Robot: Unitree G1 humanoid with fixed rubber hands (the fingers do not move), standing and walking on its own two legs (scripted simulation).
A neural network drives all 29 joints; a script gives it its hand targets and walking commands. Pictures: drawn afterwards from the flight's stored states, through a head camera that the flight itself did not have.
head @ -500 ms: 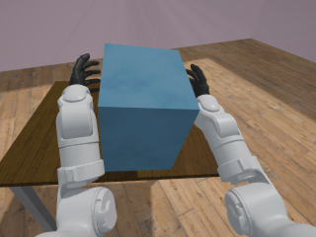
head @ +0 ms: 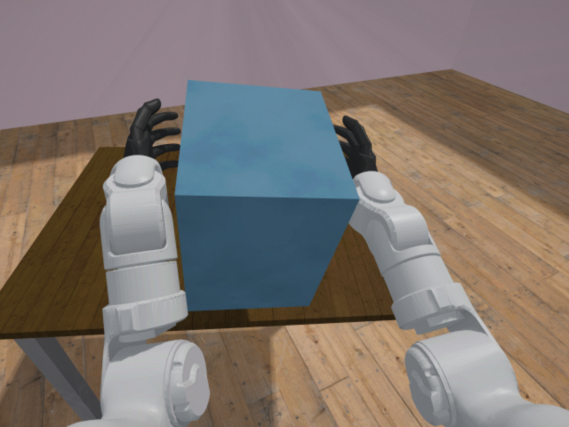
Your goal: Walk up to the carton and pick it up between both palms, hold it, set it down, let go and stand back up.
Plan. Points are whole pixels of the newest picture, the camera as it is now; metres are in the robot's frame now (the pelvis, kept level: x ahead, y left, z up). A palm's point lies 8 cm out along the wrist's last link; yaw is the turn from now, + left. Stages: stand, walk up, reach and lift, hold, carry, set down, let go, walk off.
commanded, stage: hold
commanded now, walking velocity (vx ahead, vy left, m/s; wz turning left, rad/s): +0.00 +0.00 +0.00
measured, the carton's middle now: (253, 202) +0.38 +0.02 +0.17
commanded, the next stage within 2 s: set down in 1.94 s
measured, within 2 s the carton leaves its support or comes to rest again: neither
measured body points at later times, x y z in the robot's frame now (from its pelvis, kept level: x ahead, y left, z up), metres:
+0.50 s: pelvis +0.00 +0.00 +0.00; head -0.06 +0.03 +0.44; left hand +0.38 +0.15 +0.26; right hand +0.37 -0.13 +0.23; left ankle +0.03 +0.12 -0.75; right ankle +0.01 -0.11 -0.75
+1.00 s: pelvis +0.00 +0.00 +0.00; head -0.06 +0.03 +0.44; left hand +0.38 +0.15 +0.25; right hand +0.37 -0.13 +0.22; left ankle +0.03 +0.12 -0.75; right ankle +0.01 -0.11 -0.75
